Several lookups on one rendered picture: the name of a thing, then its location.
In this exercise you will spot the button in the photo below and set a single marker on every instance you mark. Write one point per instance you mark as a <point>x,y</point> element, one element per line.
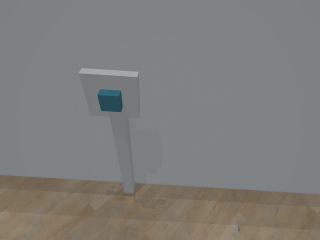
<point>110,100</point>

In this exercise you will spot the panel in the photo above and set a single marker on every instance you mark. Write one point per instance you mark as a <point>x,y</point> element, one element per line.
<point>93,80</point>

